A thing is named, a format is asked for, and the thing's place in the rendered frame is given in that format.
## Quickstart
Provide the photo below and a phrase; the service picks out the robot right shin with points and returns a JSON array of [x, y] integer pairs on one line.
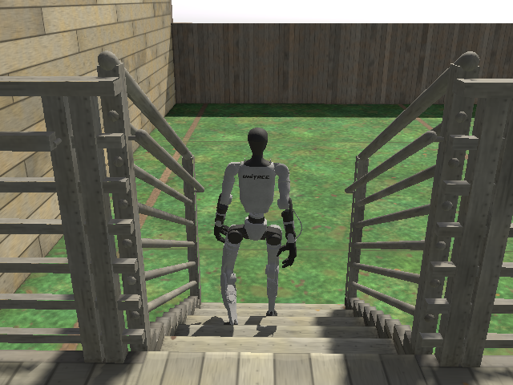
[[272, 288]]

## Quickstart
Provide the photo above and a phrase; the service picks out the left robot hand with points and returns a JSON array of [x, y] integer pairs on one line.
[[218, 230]]

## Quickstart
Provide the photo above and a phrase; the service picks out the right robot upper arm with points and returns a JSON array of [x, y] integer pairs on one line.
[[283, 184]]

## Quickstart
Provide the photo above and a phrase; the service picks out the robot left forearm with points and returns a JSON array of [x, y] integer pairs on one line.
[[220, 213]]

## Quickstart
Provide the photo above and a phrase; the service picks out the left robot upper arm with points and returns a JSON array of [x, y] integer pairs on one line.
[[228, 182]]

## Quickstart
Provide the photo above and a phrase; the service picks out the robot right forearm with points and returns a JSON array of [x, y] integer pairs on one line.
[[289, 223]]

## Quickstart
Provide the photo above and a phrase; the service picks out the robot left thigh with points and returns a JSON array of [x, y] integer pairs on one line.
[[233, 239]]

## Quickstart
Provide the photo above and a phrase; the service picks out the right robot hand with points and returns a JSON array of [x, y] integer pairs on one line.
[[292, 253]]

